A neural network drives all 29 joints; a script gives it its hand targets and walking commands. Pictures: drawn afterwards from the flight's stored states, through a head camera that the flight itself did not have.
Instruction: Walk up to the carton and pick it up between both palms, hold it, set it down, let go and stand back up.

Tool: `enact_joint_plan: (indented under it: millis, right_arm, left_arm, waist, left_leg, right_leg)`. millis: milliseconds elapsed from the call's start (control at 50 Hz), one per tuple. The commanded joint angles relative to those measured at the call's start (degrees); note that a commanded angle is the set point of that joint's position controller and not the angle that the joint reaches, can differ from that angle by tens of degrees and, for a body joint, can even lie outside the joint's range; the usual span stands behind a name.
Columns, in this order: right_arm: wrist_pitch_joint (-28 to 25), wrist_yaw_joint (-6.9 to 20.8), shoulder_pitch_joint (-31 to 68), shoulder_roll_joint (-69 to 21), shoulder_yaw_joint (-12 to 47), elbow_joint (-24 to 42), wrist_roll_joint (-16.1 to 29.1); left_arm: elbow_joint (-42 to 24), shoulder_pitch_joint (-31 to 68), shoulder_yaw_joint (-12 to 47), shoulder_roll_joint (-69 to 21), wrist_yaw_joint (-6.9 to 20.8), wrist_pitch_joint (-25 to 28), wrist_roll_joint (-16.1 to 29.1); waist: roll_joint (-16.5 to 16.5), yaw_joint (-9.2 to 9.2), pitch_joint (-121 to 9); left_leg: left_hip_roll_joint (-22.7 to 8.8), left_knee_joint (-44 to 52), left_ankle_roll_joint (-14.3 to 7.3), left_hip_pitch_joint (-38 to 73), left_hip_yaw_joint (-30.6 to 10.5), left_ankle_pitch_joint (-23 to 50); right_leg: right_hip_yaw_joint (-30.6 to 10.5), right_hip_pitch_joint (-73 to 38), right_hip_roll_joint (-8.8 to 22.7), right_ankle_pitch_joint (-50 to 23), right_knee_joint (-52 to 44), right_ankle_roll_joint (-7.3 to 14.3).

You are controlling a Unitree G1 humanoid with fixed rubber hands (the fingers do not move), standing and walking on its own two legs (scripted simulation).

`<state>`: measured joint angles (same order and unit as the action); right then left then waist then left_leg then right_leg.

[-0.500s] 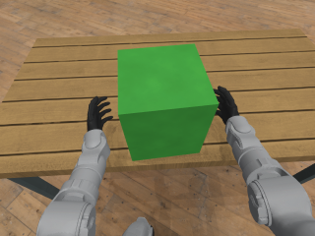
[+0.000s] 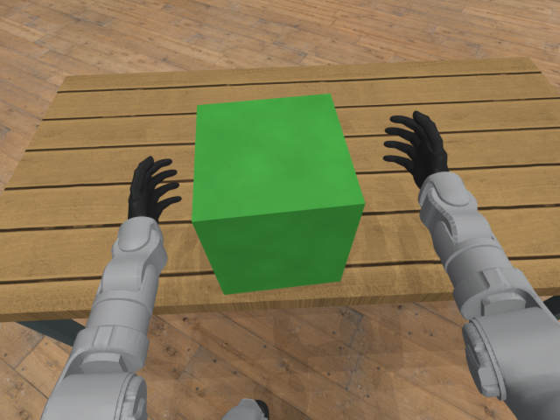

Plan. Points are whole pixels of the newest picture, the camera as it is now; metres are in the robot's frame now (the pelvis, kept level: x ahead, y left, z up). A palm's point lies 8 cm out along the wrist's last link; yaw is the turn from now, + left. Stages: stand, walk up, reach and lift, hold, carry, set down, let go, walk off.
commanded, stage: set down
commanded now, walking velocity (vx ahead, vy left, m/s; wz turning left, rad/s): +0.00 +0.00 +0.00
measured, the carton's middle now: (274, 200) +0.45 +0.09 +0.02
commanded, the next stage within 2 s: none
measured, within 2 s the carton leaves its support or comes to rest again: neither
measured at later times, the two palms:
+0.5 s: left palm (132, 259) +0.29 +0.26 +0.05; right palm (437, 234) +0.37 -0.13 +0.09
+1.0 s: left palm (155, 298) +0.26 +0.23 +0.02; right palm (446, 309) +0.30 -0.16 +0.02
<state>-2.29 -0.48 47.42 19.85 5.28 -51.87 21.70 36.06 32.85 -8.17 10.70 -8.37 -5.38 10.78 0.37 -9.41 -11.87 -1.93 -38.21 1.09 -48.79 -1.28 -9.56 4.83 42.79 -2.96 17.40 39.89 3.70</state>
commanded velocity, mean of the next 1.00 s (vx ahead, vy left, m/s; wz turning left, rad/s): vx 0.00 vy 0.00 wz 0.00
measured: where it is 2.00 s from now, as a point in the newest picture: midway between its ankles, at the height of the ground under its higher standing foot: outside the picture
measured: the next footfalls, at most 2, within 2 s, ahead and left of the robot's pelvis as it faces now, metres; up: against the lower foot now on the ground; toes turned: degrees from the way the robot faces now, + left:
none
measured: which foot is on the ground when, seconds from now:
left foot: down 0.00-1.00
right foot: down 0.00-1.00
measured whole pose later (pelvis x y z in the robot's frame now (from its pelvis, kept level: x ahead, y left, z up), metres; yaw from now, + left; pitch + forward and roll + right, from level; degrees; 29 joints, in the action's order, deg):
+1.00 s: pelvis +0.02 +0.01 +0.03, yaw -1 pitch +3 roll +0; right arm -15.3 4.4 6.0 11.2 5.3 -37.2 15.7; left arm 26.7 1.1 -1.3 5.5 -13.2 9.0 5.0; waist 1.8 -6.0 -1.4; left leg -0.9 -25.9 0.3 -20.9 1.8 -8.0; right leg 0.7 16.4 -2.4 15.6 29.0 2.8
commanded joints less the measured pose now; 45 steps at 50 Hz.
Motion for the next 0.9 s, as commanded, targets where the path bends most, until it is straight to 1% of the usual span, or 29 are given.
enact_joint_plan:
  millis: [0,40,60,80,120,140,160,180,220,280,320,340,360,380,400,420,460,480,520,540,580,660,720,760,800,820,840,860,880]
  right_arm:
    - [-2.2,-0.7,19.9,10.2,-1.1,16.3,1.6]
    - [-2.1,-0.9,17.1,10.7,-1.6,18.0,1.2]
    - [-2.4,-0.8,12.1,9.9,-1.2,18.3,1.0]
    - [-2.8,-0.7,10.7,9.9,-1.5,19.2,0.5]
    - [-3.4,0.0,11.1,9.7,-2.5,20.1,-0.6]
    - [-4.1,0.5,6.4,8.5,-2.0,20.5,-0.7]
    - [-4.9,0.9,6.4,8.4,-2.6,22.0,-1.3]
    - [-5.0,1.3,9.3,8.6,-3.6,22.1,-1.8]
    - [-5.0,2.5,9.6,7.4,-4.2,21.7,-2.4]
    - [-5.6,3.8,8.3,4.9,-4.5,22.9,-2.9]
    - [-5.8,4.1,10.3,4.1,-4.7,23.5,-2.8]
    - [-6.1,4.1,8.6,3.5,-4.5,23.8,-2.6]
    - [-5.8,4.0,13.0,4.1,-5.6,24.4,-2.9]
    - [-5.7,4.0,10.4,3.4,-4.9,23.5,-2.3]
    - [-5.8,4.0,6.8,3.0,-4.6,22.6,-2.2]
    - [-5.6,3.9,9.7,4.0,-5.7,22.4,-2.5]
    - [-5.8,4.0,-0.1,3.6,-5.1,18.7,-2.2]
    - [-6.1,3.8,-0.6,4.2,-5.8,18.1,-2.8]
    - [-7.0,3.7,-7.0,4.2,-5.8,15.6,-3.1]
    - [-7.4,3.8,-5.5,5.0,-6.8,15.6,-3.9]
    - [-8.3,4.2,-7.3,5.0,-7.7,15.8,-4.8]
    - [-11.2,5.2,-11.3,3.3,-7.3,19.4,-6.1]
    - [-13.1,5.7,-14.9,2.0,-6.3,20.5,-6.6]
    - [-13.8,5.9,-12.8,2.0,-6.3,22.5,-7.0]
    - [-14.7,6.0,-14.6,1.1,-5.3,24.5,-6.6]
    - [-15.0,5.9,-13.2,1.2,-5.3,25.6,-6.6]
    - [-15.6,5.8,-16.6,0.2,-4.2,26.4,-6.2]
    - [-16.0,5.6,-14.8,0.7,-4.6,27.4,-6.5]
    - [-16.7,5.5,-18.4,-0.3,-3.5,28.2,-6.0]
  left_arm:
    - [-20.7,16.0,-3.0,12.1,2.2,0.6,-0.7]
    - [-23.0,14.6,-3.3,11.4,3.5,-1.0,-1.0]
    - [-23.6,10.5,-3.4,10.1,4.1,-1.4,-1.8]
    - [-24.4,9.6,-3.4,9.7,4.8,-1.8,-2.2]
    - [-23.2,10.8,-2.6,9.3,5.2,-1.6,-2.2]
    - [-23.4,6.2,-2.5,7.9,5.3,-1.3,-2.9]
    - [-23.5,6.0,-2.1,7.9,5.4,-1.0,-2.9]
    - [-22.1,8.9,-1.6,8.6,5.1,-0.5,-2.3]
    - [-18.2,10.5,-0.9,9.0,4.2,1.1,-1.7]
    - [-16.2,10.3,-0.6,8.6,2.6,3.6,-1.3]
    - [-15.3,13.2,-0.6,9.4,1.5,5.1,-0.6]
    - [-16.1,12.1,-0.7,9.2,1.0,5.8,-0.7]
    - [-16.0,17.0,-0.4,10.2,0.4,6.2,0.0]
    - [-16.2,15.1,-0.3,9.2,-0.3,6.5,-0.2]
    - [-17.1,11.7,0.0,8.2,-0.6,6.5,-1.0]
    - [-17.7,15.0,0.5,8.8,-1.0,6.4,-0.8]
    - [-19.2,6.1,1.0,5.5,-1.4,6.0,-2.6]
    - [-20.2,5.6,1.2,5.1,-1.4,5.8,-3.2]
    - [-21.0,-0.7,1.7,2.4,-1.5,5.5,-5.1]
    - [-21.8,1.1,2.4,2.4,-1.6,5.5,-5.4]
    - [-23.5,-0.8,3.4,0.7,-2.2,5.9,-6.2]
    - [-26.5,-6.2,5.1,-1.7,-3.7,9.0,-7.2]
    - [-26.1,-10.4,6.0,-2.6,-4.5,11.8,-7.7]
    - [-25.2,-8.7,6.4,-1.8,-5.0,13.3,-7.2]
    - [-24.9,-11.6,6.4,-1.7,-5.4,14.8,-7.0]
    - [-24.3,-10.4,6.5,-1.1,-5.6,15.4,-6.4]
    - [-24.1,-14.4,6.3,-1.6,-5.7,16.1,-6.6]
    - [-23.8,-12.8,6.3,-0.6,-5.7,16.7,-6.1]
    - [-23.5,-16.5,6.0,-1.0,-5.6,17.4,-6.2]
  waist:
    - [3.3,0.10,-41.9]
    - [3.2,1.47,-39.6]
    - [3.7,1.64,-38.0]
    - [3.6,2.05,-36.9]
    - [3.5,2.32,-34.4]
    - [3.9,2.22,-31.4]
    - [3.4,2.25,-29.2]
    - [3.0,2.16,-27.1]
    - [3.5,1.50,-21.6]
    - [4.1,0.49,-17.6]
    - [3.9,-0.06,-17.2]
    - [3.6,-0.47,-17.1]
    - [2.5,-0.20,-17.8]
    - [2.1,-0.46,-17.2]
    - [1.2,-0.02,-16.6]
    - [-0.3,0.67,-17.2]
    - [-1.8,1.58,-15.2]
    - [-3.1,2.50,-15.3]
    - [-4.8,3.68,-13.8]
    - [-5.9,4.58,-13.7]
    - [-6.3,5.38,-12.4]
    - [-4.9,5.00,-11.4]
    - [-3.4,4.50,-10.5]
    - [-2.1,4.10,-10.3]
    - [-0.5,3.21,-10.0]
    - [0.0,2.84,-10.3]
    - [0.8,2.15,-9.9]
    - [1.1,2.28,-10.4]
    - [1.9,1.73,-9.9]
  left_leg:
    - [2.7,4.5,0.1,25.4,2.9,27.4]
    - [2.3,6.6,0.3,29.0,2.8,27.9]
    - [2.1,7.5,0.4,31.1,2.6,28.5]
    - [2.0,8.4,0.5,32.6,2.7,28.2]
    - [1.7,9.7,0.3,33.4,2.8,24.8]
    - [1.5,10.5,0.1,34.6,2.7,23.9]
    - [1.5,11.3,0.0,34.6,2.9,22.4]
    - [1.5,12.0,-0.4,33.4,3.3,18.9]
    - [1.6,12.7,-0.9,30.8,3.5,11.6]
    - [2.2,12.4,-1.5,27.7,4.0,7.0]
    - [2.6,11.5,-1.6,25.7,4.5,4.9]
    - [2.7,11.0,-1.4,25.8,4.7,5.2]
    - [2.8,11.0,-1.4,25.0,4.8,3.9]
    - [2.8,10.5,-1.2,25.7,4.6,4.1]
    - [2.7,10.7,-0.9,27.4,4.4,5.4]
    - [2.7,11.1,-0.8,28.2,4.4,5.3]
    - [2.4,11.5,-0.1,33.4,3.5,8.1]
    - [2.3,11.9,0.1,35.3,3.2,9.4]
    - [1.8,12.7,0.5,39.7,2.2,11.7]
    - [1.7,13.2,0.8,40.6,1.8,11.2]
    - [1.2,14.3,1.2,42.9,0.5,8.8]
    - [0.5,15.6,1.6,46.0,-0.9,5.7]
    - [0.0,16.2,1.4,46.3,-1.5,4.1]
    - [0.0,16.4,0.9,44.5,-1.2,2.1]
    - [0.1,16.2,0.5,43.6,-0.8,2.2]
    - [0.1,16.1,0.2,42.5,-0.4,2.1]
    - [0.0,15.8,0.1,42.8,-0.4,3.2]
    - [0.2,15.6,-0.1,41.7,0.3,3.8]
    - [0.2,15.4,-0.2,41.9,0.5,5.7]
  right_leg:
    - [-5.3,-34.4,0.6,-42.8,-5.2,-6.5]
    - [-4.7,-35.0,0.4,-42.3,-7.9,-6.5]
    - [-4.7,-36.2,0.3,-41.4,-9.3,-6.4]
    - [-4.7,-36.7,0.4,-39.5,-10.8,-6.3]
    - [-5.1,-36.3,0.7,-31.4,-13.3,-6.1]
    - [-5.2,-37.0,0.6,-27.6,-14.7,-5.9]
    - [-5.4,-37.3,0.8,-24.1,-15.7,-5.7]
    - [-5.7,-35.9,1.1,-18.6,-16.4,-5.4]
    - [-6.8,-33.5,2.0,-6.2,-17.6,-4.9]
    - [-8.9,-33.5,3.2,0.2,-17.2,-4.3]
    - [-9.9,-32.4,3.8,3.3,-16.7,-4.1]
    - [-10.1,-32.2,3.9,3.2,-16.5,-3.9]
    - [-10.2,-30.5,4.0,4.7,-16.5,-3.9]
    - [-10.3,-30.0,4.0,4.6,-16.2,-3.6]
    - [-10.1,-29.9,3.8,2.9,-16.2,-3.4]
    - [-9.7,-28.4,3.8,2.7,-16.3,-3.2]
    - [-8.9,-28.0,3.2,-0.9,-16.6,-2.6]
    - [-8.2,-27.6,2.9,-2.7,-16.7,-2.4]
    - [-6.8,-27.5,2.3,-5.5,-17.1,-1.9]
    - [-6.4,-26.7,2.1,-5.2,-17.3,-1.6]
    - [-5.7,-25.6,1.9,-4.0,-17.7,-1.3]
    - [-5.2,-25.2,1.5,-3.9,-17.9,-0.9]
    - [-5.2,-25.5,1.5,-3.1,-17.7,-0.7]
    - [-5.5,-25.2,1.7,-1.6,-17.6,-0.7]
    - [-5.8,-25.9,1.8,-1.8,-17.4,-0.7]
    - [-6.0,-25.7,1.9,-1.4,-17.2,-0.8]
    - [-6.1,-26.6,1.8,-2.4,-17.1,-0.8]
    - [-6.3,-26.6,1.9,-2.4,-17.2,-0.9]
    - [-6.4,-27.9,1.8,-4.1,-17.2,-1.0]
